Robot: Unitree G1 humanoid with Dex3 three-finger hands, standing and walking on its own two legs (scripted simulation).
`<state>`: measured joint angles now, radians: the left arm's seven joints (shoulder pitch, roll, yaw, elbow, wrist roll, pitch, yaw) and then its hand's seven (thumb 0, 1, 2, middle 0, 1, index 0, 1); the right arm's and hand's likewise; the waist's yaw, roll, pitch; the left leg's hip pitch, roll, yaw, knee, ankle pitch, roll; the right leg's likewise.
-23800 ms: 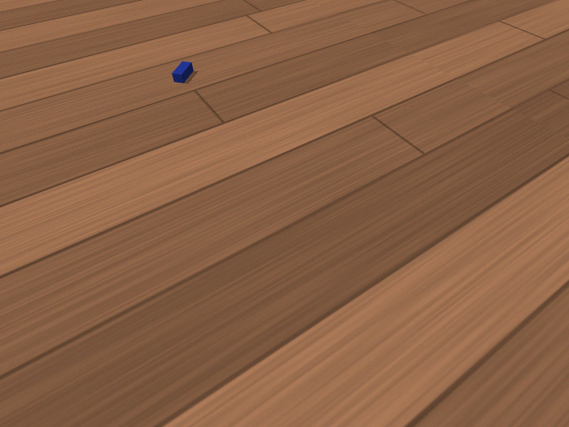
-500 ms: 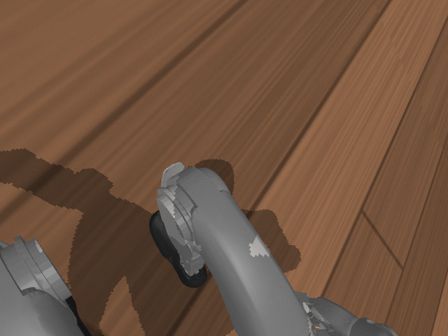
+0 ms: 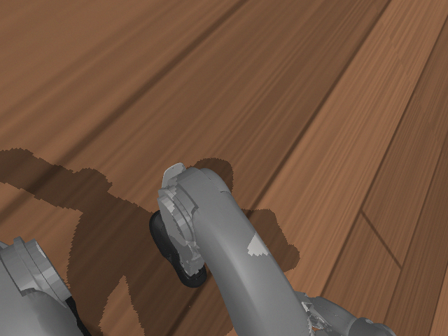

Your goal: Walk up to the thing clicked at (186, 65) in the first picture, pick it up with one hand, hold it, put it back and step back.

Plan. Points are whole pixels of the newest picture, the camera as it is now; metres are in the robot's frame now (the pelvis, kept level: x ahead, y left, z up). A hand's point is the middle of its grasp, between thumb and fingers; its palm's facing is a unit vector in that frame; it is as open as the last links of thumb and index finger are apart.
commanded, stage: close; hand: left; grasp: from above
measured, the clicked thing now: out of the picture +0.44 +0.37 -0.31
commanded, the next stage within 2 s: none
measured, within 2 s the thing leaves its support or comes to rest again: neither
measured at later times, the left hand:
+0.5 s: hand out of the picture +0.42 +0.37 -0.25, palm faces +0.05 -0.43 -0.90, open 12.6 cm
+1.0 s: hand out of the picture +0.42 +0.37 -0.25, palm faces +0.04 -0.44 -0.90, open 12.0 cm
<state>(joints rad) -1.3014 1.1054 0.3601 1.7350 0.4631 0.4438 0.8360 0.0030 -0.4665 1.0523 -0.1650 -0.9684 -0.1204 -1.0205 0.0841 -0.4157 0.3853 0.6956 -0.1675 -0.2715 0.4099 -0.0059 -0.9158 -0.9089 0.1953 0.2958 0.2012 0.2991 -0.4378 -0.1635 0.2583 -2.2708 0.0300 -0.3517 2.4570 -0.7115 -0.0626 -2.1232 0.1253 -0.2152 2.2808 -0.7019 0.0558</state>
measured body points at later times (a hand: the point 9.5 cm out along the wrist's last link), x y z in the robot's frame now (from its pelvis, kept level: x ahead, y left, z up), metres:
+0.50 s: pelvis +0.00 +0.00 +0.00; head +0.30 +0.13 +0.31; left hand +0.42 +0.39 -0.20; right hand +0.02 -0.25 -0.04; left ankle +0.06 +0.14 -0.30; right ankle +0.11 -0.11 -0.30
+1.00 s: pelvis +0.00 +0.00 +0.00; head +0.29 +0.13 +0.31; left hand +0.42 +0.39 -0.20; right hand +0.02 -0.25 -0.04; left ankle +0.06 +0.14 -0.30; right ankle +0.11 -0.11 -0.30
